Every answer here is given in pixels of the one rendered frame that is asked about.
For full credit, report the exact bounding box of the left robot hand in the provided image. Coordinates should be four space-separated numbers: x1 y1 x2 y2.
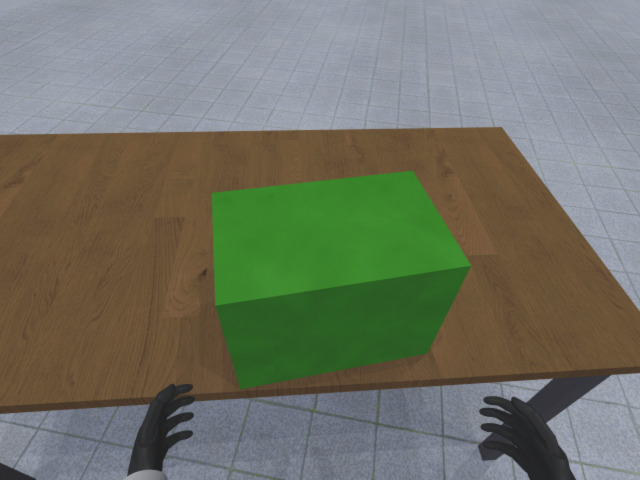
127 384 195 476

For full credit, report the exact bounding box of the right robot hand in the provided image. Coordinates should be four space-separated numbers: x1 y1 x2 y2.
479 396 576 480

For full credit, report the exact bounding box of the table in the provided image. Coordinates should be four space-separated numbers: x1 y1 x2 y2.
0 127 640 480

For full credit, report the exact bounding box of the carton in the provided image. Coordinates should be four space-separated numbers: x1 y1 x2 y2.
212 171 471 389

